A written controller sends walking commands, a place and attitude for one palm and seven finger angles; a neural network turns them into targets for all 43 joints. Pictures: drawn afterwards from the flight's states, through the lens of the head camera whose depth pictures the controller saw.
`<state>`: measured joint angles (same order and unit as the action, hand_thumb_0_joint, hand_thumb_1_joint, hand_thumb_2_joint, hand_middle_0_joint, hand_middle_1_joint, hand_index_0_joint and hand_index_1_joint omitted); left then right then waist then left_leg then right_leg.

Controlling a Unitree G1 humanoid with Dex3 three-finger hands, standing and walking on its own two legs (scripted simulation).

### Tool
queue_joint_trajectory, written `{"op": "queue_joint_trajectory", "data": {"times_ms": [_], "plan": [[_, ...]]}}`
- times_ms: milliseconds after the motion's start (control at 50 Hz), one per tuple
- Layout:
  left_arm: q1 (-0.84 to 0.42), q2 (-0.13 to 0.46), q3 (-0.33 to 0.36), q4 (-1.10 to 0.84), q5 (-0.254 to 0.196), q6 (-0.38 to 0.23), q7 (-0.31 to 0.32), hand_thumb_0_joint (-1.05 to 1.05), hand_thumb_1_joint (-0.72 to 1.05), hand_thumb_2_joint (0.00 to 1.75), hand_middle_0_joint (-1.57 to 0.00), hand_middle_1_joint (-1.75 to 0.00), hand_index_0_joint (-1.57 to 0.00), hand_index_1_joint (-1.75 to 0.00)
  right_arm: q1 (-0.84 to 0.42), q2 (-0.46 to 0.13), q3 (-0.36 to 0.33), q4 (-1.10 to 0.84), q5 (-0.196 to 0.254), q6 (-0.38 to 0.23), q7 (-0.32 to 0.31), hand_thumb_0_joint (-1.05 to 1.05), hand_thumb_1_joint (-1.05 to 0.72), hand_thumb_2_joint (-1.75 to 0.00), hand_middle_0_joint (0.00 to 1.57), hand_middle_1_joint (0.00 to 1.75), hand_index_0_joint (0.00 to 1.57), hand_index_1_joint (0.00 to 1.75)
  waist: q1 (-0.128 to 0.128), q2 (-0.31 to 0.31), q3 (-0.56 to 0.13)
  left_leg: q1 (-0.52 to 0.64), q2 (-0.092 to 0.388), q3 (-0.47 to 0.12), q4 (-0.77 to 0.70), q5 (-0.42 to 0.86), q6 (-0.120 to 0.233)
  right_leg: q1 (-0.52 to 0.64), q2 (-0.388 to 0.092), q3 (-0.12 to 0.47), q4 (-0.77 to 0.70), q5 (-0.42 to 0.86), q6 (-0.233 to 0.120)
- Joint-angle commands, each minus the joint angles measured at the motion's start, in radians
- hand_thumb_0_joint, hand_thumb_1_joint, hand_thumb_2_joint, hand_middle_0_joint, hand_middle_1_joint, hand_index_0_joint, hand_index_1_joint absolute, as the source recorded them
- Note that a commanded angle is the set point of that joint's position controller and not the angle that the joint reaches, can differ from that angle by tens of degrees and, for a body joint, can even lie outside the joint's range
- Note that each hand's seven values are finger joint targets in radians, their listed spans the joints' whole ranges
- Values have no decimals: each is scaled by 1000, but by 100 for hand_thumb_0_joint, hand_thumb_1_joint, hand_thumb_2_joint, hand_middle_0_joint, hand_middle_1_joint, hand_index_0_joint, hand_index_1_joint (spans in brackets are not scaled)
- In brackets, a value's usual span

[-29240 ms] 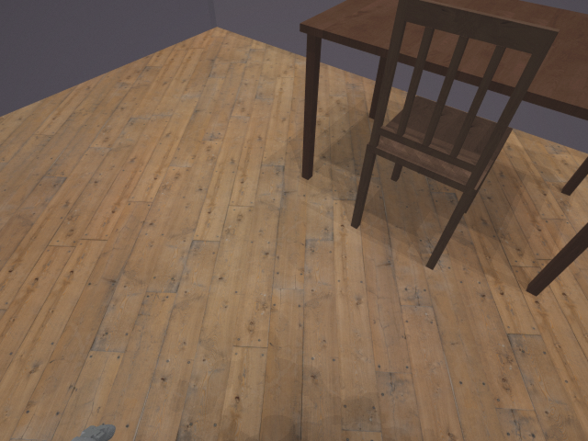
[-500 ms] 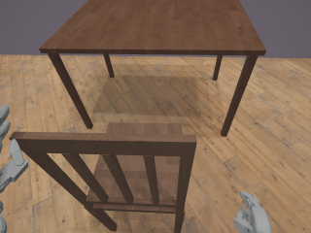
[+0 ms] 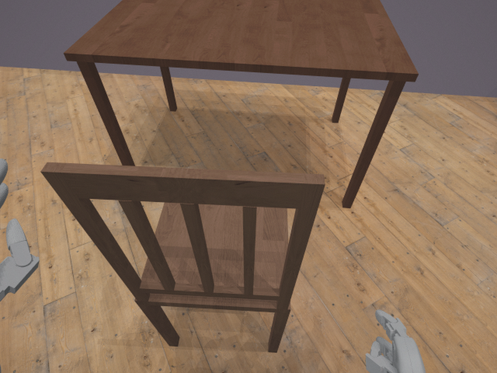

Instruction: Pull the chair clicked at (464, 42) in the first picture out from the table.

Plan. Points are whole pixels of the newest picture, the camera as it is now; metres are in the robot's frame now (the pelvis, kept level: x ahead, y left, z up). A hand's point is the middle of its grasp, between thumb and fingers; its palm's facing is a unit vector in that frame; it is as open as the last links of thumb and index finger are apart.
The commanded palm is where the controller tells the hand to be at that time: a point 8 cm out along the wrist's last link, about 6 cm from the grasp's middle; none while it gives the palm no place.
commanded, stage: step back with the hand held close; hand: left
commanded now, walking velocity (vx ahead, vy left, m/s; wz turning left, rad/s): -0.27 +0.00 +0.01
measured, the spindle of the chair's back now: (201, 253) +0.33 +0.13 -0.05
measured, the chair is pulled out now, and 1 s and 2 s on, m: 0.58 0.58 0.58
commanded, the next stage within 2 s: stop stepping back and stand still in 1.04 s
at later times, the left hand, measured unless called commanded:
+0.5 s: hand (14, 283) +0.17 +0.26 +0.18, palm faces +0.47 -0.74 -0.47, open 7.4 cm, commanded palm +0.10 +0.30 +0.19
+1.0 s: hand out of the picture +0.13 +0.25 +0.18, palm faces +0.40 -0.75 -0.53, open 7.4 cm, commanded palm +0.06 +0.29 +0.19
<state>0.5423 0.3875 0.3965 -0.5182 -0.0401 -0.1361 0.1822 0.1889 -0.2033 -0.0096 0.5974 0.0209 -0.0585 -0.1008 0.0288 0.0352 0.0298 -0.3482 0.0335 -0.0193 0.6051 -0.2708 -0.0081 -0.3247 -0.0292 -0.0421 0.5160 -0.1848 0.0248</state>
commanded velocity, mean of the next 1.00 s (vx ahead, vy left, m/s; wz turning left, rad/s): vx -0.38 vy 0.00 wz -0.01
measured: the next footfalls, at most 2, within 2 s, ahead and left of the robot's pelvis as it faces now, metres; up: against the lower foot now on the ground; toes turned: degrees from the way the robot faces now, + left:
right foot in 0.72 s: -0.01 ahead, -0.14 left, +0.00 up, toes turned +0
left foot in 1.06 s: -0.10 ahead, +0.09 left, +0.00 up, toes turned -1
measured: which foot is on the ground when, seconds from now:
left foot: down 0.00-0.84, up 0.86-1.00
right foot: down 0.00-0.58, up 0.60-0.70, down 0.72-1.00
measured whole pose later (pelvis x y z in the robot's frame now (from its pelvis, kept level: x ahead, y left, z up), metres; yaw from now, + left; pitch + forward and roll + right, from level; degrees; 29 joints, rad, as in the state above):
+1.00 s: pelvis -0.07 -0.01 +0.01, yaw +1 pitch +2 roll +0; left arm 0.58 0.45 0.46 -0.53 -0.02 -0.26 0.15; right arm 0.15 -0.18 -0.03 0.67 0.00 -0.10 -0.09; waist 0.00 -0.03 0.03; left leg -0.44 -0.01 -0.02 0.86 -0.45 -0.03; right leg -0.32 -0.03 0.00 0.50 -0.21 0.01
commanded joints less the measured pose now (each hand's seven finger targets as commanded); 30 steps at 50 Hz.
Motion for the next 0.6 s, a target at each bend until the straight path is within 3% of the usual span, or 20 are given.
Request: {"op": "queue_joint_trajectory", "data": {"times_ms": [0, 20, 40, 100, 140, 180, 240, 280, 340, 380, 420, 440, 480, 500, 540, 560, 580], "plan": [[-71, 211, 141, -190, 7, -66, 29, 0, 90, 90, -20, -30, -20, -30, -85, -134, -40, -152, -10, -61, -5, 0, -90, -90, 20, 30, 20, 30, -24, -50, -60, -30, 45, -79, -97, -211, 32, -50, -123, 159, -192, -303, -64], [-64, 215, 147, -195, 9, -70, 31, 0, 90, 90, -20, -30, -20, -30, -87, -134, -39, -155, -9, -64, -5, 0, -90, -90, 20, 30, 20, 30, -22, -33, -71, -38, 54, -91, -120, -208, 37, -31, -109, 145, -172, -287, -56], [-48, 223, 155, -200, 8, -69, 34, 0, 90, 90, -20, -30, -20, -30, -91, -141, -41, -151, -6, -66, -9, 0, -90, -90, 20, 30, 20, 30, -23, 33, -74, -63, 70, -110, -167, -225, 42, 4, -93, 127, -144, -273, -50], [-17, 203, 158, -219, 15, -86, 32, 0, 90, 90, -20, -30, -20, -30, -93, -145, -43, -173, 1, -83, -6, 0, -90, -90, 20, 30, 20, 30, -16, 115, -85, -220, 130, -164, -278, -326, 65, 155, -28, 69, -7, -230, -20], [4, 218, 179, -206, 15, -89, 33, 0, 90, 90, -20, -30, -20, -30, -96, -145, -47, -167, 4, -90, -9, 0, -90, -90, 20, 30, 20, 30, -17, 139, -83, -256, 138, -167, -281, -293, 74, 202, -21, 59, 33, -122, -19], [-16, 209, 171, -234, 14, -98, 28, 0, 90, 90, -20, -30, -20, -30, -85, -144, -47, -165, -3, -97, -6, 0, -90, -90, 20, 30, 20, 30, -15, 103, -97, -259, 130, -152, -243, -226, 68, 210, -27, 68, 53, -40, -21], [-40, 223, 196, -201, 27, -112, 28, 0, 90, 90, -20, -30, -20, -30, -83, -146, -54, -152, -4, -111, -7, 0, -90, -90, 20, 30, 20, 30, -16, 139, -59, -403, 145, -150, -261, -379, 85, 268, -28, 81, 95, -103, -19], [-53, 208, 183, -217, 29, -124, 23, 0, 90, 90, -20, -30, -20, -30, -62, -149, -57, -156, -5, -117, 0, 0, -90, -90, 20, 30, 20, 30, -19, 72, -54, -399, 118, -132, -199, -401, 77, 220, -41, 114, 70, -143, -32], [-51, 250, 207, -224, 16, -132, 30, 0, 90, 90, -20, -30, -20, -30, -45, -140, -64, -120, -15, -117, 6, 0, -90, -90, 20, 30, 20, 30, -25, -73, -80, -169, 28, -70, -3, -288, 31, -17, -151, 245, -141, -231, -103], [-56, 233, 186, -226, 13, -130, 33, 0, 90, 90, -20, -30, -20, -30, -54, -128, -57, -104, -27, -110, 15, 0, -90, -90, 20, 30, 20, 30, -30, -134, -120, -56, 3, -52, 91, -185, 18, -84, -211, 256, -190, -201, -130], [-48, 238, 194, -218, 11, -129, 36, 0, 90, 90, -20, -30, -20, -30, -65, -122, -59, -91, -26, -99, 18, 0, -90, -90, 20, 30, 20, 30, -32, -164, -151, 8, -4, -51, 120, -150, 17, -107, -227, 228, -194, -180, -129], [-27, 254, 213, -203, 8, -126, 39, 0, 90, 90, -20, -30, -20, -30, -75, -132, -63, -81, -24, -91, 15, 0, -90, -90, 20, 30, 20, 30, -30, -130, -157, 9, 10, -70, 76, -121, 22, -89, -213, 207, -171, -152, -126], [-20, 237, 202, -242, 8, -137, 31, 0, 90, 90, -20, -30, -20, -30, -90, -131, -59, -105, -20, -88, 13, 0, -90, -90, 20, 30, 20, 30, -29, -56, -142, -34, 61, -126, -67, -134, 41, -69, -135, 144, -95, -188, -82], [-19, 242, 214, -249, 10, -144, 31, 0, 90, 90, -20, -30, -20, -30, -96, -137, -59, -113, -21, -94, 8, 0, -90, -90, 20, 30, 20, 30, -28, 19, -122, -111, 102, -163, -156, -196, 54, -28, -87, 116, -40, -241, -60], [-14, 244, 235, -246, 24, -155, 30, 0, 90, 90, -20, -30, -20, -30, -113, -159, -63, -131, -12, -111, 0, 0, -90, -90, 20, 30, 20, 30, -27, 224, -99, -383, 223, -267, -349, -401, 110, 206, 14, 44, 198, -220, -17], [-17, 214, 214, -258, 22, -162, 22, 0, 90, 90, -20, -30, -20, -30, -95, -156, -65, -140, -8, -120, 0, 0, -90, -90, 20, 30, 20, 30, -30, 246, -101, -431, 253, -285, -360, -405, 123, 253, 31, 41, 271, -166, -14], [-33, 222, 209, -273, 19, -169, 16, 0, 90, 90, -20, -30, -20, -30, -90, -149, -64, -137, -11, -129, 0, 0, -90, -90, 20, 30, 20, 30, -28, 218, -91, -389, 246, -274, -315, -278, 127, 222, 24, 47, 267, -116, -19]]}}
